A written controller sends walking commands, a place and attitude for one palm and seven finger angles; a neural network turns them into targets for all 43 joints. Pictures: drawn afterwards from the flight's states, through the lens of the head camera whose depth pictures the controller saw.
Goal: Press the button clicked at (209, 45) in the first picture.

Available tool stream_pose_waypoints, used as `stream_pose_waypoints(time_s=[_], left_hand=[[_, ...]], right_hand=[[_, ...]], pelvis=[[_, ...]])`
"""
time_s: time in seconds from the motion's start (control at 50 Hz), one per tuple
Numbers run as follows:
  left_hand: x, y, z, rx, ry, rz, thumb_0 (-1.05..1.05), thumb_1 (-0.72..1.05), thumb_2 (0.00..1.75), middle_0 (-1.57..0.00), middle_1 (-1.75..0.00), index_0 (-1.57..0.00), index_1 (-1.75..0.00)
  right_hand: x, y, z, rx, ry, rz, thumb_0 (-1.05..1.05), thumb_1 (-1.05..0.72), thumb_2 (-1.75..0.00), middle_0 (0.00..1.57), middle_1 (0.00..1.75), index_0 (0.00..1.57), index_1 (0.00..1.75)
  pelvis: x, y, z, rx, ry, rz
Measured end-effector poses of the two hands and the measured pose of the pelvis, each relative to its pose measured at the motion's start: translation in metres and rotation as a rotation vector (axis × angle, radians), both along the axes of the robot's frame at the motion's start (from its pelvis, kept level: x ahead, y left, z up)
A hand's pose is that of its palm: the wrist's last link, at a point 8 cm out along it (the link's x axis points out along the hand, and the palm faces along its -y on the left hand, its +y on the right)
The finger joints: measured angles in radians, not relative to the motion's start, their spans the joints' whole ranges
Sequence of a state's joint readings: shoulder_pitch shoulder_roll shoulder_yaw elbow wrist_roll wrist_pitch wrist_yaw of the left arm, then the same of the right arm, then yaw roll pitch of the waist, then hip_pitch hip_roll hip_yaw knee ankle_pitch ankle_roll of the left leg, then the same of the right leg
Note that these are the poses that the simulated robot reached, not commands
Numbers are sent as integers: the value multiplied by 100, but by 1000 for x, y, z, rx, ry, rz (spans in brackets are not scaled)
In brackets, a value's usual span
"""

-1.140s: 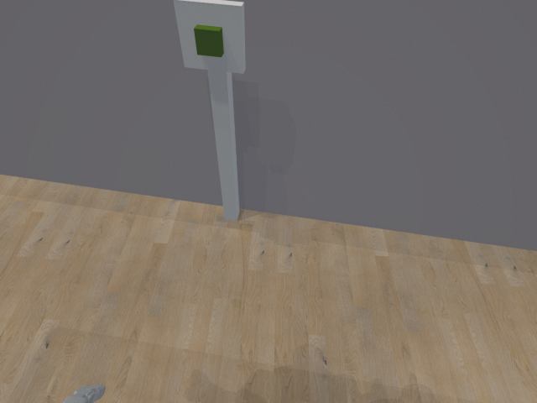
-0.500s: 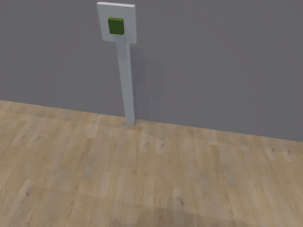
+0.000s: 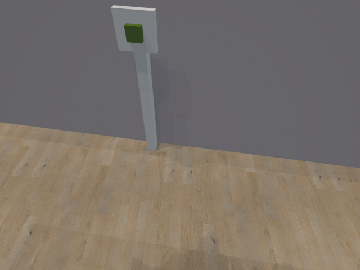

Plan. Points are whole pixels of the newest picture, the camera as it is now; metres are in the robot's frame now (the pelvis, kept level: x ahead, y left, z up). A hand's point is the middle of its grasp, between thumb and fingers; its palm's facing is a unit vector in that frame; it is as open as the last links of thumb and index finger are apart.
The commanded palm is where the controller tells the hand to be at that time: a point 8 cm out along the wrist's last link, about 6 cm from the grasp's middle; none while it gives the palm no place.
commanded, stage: look at it before walking up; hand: left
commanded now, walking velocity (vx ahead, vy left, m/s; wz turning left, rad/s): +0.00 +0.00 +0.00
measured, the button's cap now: (134, 33) +0.99 +0.25 +0.08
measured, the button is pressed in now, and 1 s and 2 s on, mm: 0 0 0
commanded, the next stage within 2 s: take the last steps up to it in 0.30 s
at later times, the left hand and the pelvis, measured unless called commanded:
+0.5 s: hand out of the picture +0.08 +0.25 -0.16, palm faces -0.03 -0.94 -0.33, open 7.4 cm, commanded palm none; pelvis +0.00 +0.00 +0.00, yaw +0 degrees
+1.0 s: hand (101, 265) +0.17 +0.22 -0.18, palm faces -0.04 -0.99 -0.17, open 7.3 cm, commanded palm none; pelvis +0.13 +0.04 -0.01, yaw -2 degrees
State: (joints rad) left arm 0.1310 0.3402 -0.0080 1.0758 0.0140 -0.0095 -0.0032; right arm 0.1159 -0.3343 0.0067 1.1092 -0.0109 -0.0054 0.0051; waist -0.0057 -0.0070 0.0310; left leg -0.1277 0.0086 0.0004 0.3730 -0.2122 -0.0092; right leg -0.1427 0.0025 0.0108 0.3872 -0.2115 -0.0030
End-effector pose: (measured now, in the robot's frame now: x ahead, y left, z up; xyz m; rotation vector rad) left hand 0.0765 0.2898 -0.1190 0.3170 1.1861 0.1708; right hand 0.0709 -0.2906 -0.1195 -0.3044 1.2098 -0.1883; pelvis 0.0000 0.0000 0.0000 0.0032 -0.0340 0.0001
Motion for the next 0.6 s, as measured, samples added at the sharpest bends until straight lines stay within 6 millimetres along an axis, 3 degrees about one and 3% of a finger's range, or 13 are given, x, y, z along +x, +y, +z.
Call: stream_pose_waypoints(time_s=[0.46,0.6], left_hand=[[-7,3,-1,6,27,14,0,91,90,-20,-30,-20,-30],[-18,-9,-15,-47,56,52,0,91,90,-20,-29,-20,-30]], right_hand=[[3,-1,0,-4,11,5,0,-91,-90,20,30,20,30],[-4,20,-11,25,59,5,0,-91,-90,20,30,20,30]], pelvis=[[3,-1,1,-1,3,2],[18,7,-4,-20,15,4]])
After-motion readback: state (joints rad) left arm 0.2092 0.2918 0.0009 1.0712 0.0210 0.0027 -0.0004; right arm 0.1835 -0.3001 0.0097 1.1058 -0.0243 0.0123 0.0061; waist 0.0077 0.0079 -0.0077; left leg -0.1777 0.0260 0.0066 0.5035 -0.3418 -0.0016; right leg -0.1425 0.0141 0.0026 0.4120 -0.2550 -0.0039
